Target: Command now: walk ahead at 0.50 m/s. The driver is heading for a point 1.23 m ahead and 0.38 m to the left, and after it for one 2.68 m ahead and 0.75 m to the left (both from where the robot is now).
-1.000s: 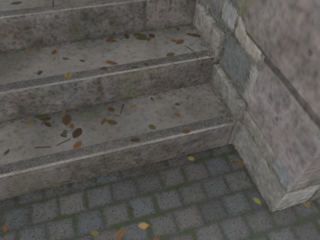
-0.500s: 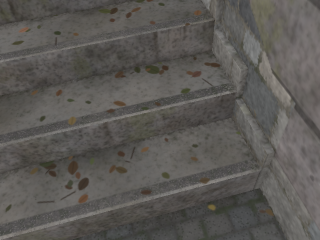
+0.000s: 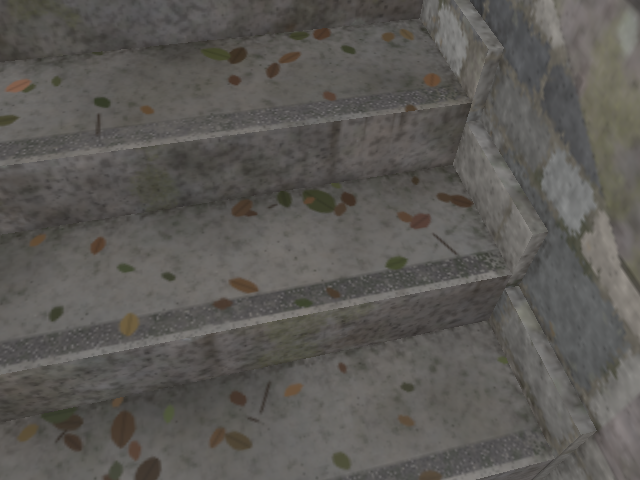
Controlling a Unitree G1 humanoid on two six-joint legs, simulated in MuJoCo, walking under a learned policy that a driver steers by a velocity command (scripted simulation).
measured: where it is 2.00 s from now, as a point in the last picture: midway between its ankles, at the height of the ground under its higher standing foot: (229, 86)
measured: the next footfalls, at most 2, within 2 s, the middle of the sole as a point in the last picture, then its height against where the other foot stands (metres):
right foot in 0.24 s outside the picture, level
left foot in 0.70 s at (232, 455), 0.17 m higher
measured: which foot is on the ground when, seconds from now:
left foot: down 0.00-0.26, up 0.28-0.68, down 0.70-1.00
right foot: up 0.00-0.22, down 0.24-0.72, up 0.74-1.00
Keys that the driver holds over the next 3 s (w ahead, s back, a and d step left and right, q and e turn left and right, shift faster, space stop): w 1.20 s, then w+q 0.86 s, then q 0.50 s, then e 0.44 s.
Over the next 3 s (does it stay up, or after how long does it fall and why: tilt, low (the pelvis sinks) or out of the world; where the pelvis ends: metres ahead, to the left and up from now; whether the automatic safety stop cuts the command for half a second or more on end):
stays up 1.27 0.32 0.65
